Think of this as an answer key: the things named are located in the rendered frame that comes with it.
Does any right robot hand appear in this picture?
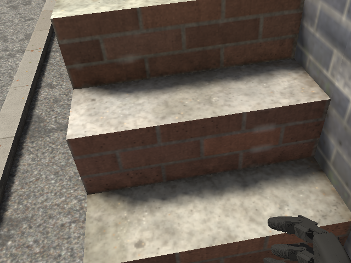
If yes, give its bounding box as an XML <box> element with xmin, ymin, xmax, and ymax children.
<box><xmin>263</xmin><ymin>215</ymin><xmax>351</xmax><ymax>263</ymax></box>

